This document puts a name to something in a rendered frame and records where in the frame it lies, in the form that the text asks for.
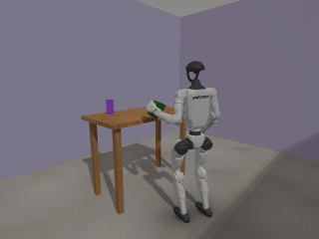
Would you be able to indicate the robot right forearm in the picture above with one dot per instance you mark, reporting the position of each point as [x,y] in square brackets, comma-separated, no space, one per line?
[209,123]

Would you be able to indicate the robot right upper arm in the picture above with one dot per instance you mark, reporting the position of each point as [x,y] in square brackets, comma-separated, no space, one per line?
[213,102]

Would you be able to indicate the robot left forearm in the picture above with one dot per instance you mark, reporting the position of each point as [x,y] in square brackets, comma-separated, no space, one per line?
[168,118]

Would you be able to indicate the robot left hand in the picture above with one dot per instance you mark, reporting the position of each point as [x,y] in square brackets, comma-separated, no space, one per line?
[151,106]

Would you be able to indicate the sponge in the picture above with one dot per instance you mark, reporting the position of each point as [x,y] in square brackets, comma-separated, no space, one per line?
[160,106]

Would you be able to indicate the humanoid robot head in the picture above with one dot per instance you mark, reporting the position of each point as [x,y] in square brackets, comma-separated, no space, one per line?
[195,67]

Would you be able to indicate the left robot shin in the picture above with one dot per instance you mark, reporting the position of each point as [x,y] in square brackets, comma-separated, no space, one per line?
[179,191]

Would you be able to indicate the robot left upper arm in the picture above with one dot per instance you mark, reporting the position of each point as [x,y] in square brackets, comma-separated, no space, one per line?
[178,98]

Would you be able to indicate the table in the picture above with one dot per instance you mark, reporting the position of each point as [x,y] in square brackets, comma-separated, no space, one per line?
[116,121]

